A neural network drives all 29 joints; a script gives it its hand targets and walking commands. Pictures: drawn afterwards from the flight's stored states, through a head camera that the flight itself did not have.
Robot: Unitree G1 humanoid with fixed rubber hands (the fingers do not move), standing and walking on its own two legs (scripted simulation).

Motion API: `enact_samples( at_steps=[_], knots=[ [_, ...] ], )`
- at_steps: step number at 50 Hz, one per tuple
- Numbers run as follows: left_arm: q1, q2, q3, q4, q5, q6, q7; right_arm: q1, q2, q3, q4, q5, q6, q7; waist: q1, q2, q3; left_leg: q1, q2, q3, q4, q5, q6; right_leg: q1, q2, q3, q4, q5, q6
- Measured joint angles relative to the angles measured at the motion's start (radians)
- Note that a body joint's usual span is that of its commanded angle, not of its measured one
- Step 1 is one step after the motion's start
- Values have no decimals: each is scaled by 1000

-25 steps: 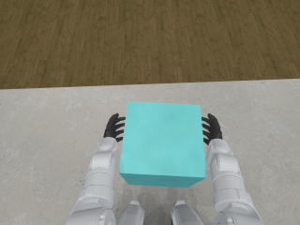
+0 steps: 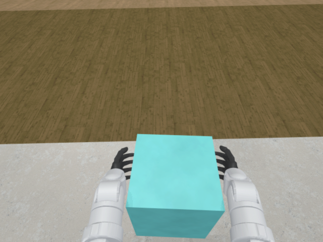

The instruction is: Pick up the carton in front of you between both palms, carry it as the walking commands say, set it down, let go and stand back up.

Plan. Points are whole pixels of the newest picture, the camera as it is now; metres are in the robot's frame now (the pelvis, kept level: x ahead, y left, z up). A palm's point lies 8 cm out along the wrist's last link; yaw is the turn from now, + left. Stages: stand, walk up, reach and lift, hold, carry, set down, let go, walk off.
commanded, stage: reach and lift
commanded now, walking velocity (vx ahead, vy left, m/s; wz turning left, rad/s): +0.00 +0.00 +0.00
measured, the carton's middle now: (172, 188) +0.29 +0.00 -0.05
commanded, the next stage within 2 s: hold in 0.92 s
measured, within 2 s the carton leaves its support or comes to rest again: neither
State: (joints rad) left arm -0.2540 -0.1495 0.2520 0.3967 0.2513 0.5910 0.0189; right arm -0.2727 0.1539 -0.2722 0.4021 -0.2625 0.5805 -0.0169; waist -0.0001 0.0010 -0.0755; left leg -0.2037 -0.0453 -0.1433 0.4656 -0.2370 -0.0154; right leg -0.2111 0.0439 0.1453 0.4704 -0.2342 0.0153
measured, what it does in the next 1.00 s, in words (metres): stands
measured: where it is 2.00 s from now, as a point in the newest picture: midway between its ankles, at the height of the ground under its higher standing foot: outside the picture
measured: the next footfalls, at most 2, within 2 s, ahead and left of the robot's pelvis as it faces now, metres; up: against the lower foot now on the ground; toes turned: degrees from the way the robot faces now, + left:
none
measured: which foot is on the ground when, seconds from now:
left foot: down 0.00-1.00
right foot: down 0.00-1.00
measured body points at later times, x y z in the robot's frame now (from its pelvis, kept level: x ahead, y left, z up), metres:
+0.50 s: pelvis -0.01 +0.00 +0.00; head -0.03 +0.00 +0.45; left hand +0.30 +0.15 +0.02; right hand +0.31 -0.15 +0.03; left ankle +0.01 +0.13 -0.74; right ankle +0.01 -0.13 -0.74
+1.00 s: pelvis +0.01 +0.00 +0.01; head -0.03 +0.00 +0.46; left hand +0.30 +0.15 +0.04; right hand +0.30 -0.15 +0.04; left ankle +0.01 +0.13 -0.74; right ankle +0.01 -0.13 -0.74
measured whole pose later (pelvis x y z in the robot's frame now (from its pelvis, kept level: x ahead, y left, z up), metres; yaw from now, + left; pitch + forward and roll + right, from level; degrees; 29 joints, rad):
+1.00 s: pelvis +0.01 +0.00 +0.01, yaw +0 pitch -5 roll +0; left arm -0.23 -0.14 0.20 0.24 0.25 0.72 0.01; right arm -0.25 0.15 -0.21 0.25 -0.26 0.70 -0.01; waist 0.00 0.00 -0.01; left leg -0.07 -0.04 -0.14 0.36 -0.20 -0.01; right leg -0.07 0.03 0.14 0.36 -0.20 0.01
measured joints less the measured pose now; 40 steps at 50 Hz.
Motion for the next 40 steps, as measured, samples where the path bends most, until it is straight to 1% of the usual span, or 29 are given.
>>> enact_samples(
  at_steps=[5,18,40],
  knots=[
    [-38,-9,33,18,33,20,-15,-38,10,-33,17,-33,20,11,1,0,38,15,1,0,6,5,-2,15,1,-2,7,4,0],
    [-70,-13,48,-8,43,28,-26,-67,17,-46,-11,-37,28,16,0,-1,71,24,4,3,-9,18,-3,24,-1,-6,-10,19,0],
    [12,2,-37,-102,17,93,-13,12,-2,36,-100,-13,89,13,-2,-2,60,112,8,8,-93,31,4,113,-10,-6,-95,31,0]
  ],
)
